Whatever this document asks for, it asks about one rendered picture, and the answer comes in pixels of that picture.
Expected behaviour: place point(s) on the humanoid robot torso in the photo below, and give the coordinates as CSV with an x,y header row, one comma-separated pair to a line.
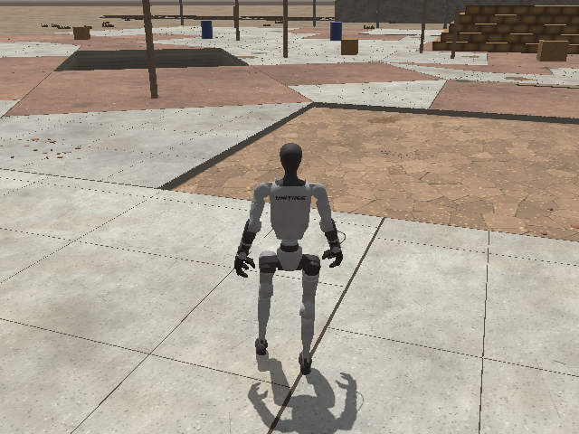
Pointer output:
x,y
290,208

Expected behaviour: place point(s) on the right robot upper arm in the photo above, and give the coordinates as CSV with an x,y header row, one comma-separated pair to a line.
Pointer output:
x,y
319,192

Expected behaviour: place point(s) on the robot right forearm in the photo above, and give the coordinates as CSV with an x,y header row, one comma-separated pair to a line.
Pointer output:
x,y
333,239

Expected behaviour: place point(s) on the left robot upper arm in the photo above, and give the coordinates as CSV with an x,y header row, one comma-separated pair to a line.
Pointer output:
x,y
261,191

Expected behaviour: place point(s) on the robot right shin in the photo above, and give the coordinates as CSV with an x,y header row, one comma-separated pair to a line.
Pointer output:
x,y
307,332

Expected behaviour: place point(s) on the left robot hand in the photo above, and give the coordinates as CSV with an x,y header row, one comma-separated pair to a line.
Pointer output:
x,y
238,265

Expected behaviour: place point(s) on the robot left forearm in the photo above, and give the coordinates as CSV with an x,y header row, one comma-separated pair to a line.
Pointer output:
x,y
246,242

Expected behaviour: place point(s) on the right robot hand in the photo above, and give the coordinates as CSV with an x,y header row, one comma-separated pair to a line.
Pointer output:
x,y
330,254

